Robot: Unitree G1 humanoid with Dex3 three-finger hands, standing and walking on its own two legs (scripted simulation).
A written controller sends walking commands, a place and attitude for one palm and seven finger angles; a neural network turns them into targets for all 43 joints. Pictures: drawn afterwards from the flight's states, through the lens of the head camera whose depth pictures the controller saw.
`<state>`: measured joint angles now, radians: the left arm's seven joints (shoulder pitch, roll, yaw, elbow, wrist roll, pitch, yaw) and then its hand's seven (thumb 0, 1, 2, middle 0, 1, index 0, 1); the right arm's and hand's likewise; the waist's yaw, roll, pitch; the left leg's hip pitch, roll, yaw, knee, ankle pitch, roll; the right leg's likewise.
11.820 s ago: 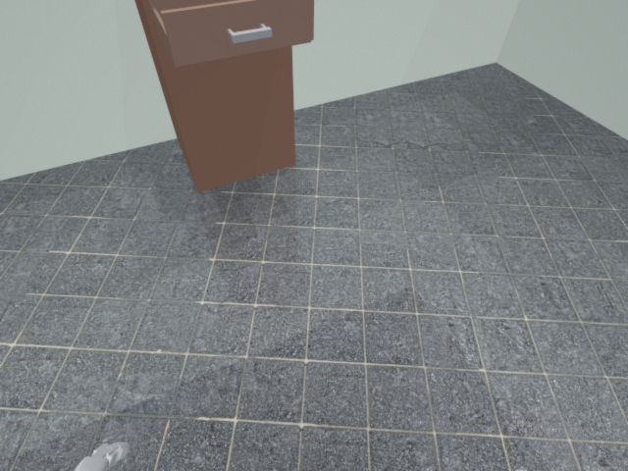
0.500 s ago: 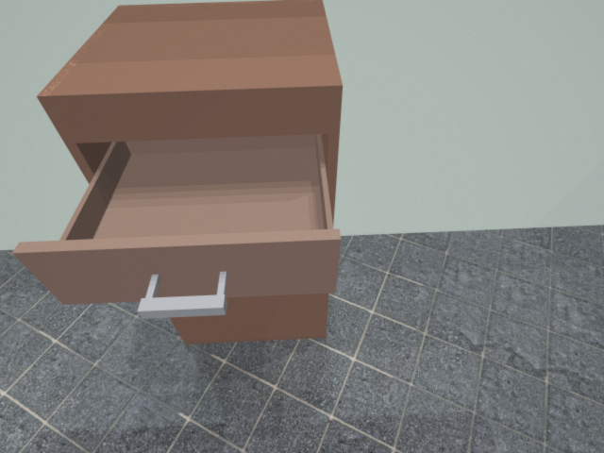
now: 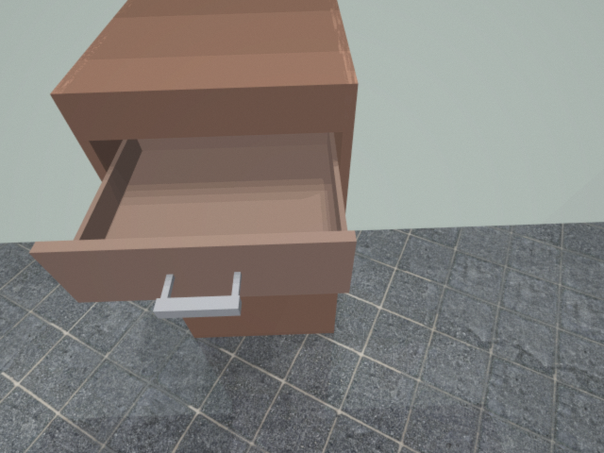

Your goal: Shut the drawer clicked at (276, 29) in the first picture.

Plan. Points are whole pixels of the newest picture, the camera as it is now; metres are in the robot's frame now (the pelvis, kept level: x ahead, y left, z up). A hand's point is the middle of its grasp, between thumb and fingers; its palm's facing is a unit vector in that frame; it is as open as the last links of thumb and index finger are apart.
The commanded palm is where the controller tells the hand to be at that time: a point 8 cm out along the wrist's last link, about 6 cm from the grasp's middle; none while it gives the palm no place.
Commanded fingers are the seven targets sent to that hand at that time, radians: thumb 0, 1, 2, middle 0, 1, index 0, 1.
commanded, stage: look again from close up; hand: left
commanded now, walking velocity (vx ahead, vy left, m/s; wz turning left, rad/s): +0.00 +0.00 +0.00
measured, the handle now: (201, 293) +0.33 +0.17 +0.01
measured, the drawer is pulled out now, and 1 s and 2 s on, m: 0.25 0.25 0.25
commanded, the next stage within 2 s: raise the hand and make a fist in 0.22 s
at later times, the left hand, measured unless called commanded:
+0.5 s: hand (151, 419) +0.17 +0.21 -0.03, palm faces +0.25 -0.95 -0.16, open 7.0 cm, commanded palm +0.08 +0.23 -0.05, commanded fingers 0.00 0.90 0.90 -0.40 -0.52 -0.40 -0.52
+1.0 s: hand (191, 425) +0.15 +0.14 +0.03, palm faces -0.04 -1.00 -0.01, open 4.6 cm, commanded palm +0.11 +0.21 +0.01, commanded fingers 0.00 0.90 0.90 -0.90 -1.06 -0.90 -1.06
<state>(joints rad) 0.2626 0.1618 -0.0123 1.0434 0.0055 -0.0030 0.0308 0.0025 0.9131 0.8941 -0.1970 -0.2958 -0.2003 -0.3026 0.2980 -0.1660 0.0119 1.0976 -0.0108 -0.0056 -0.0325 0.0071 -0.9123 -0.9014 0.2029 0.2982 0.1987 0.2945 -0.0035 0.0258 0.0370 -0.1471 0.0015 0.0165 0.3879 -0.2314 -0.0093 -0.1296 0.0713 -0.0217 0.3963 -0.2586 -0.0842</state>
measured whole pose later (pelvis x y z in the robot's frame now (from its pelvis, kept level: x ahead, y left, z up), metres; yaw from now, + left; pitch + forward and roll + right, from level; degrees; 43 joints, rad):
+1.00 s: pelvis -0.06 +0.02 -0.08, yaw +3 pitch +9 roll -2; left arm 0.42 0.12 -0.11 -0.24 -0.14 -0.41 -0.11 0.01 0.91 0.90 -0.70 -0.85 -0.70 -0.85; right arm 0.18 -0.19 0.07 0.49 0.03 -0.16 -0.01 0.01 -0.91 -0.90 0.21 0.30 0.20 0.30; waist 0.03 0.06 -0.11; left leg -0.78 -0.02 -0.03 1.09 -0.47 0.02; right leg -0.72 0.03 -0.11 1.05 -0.50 -0.06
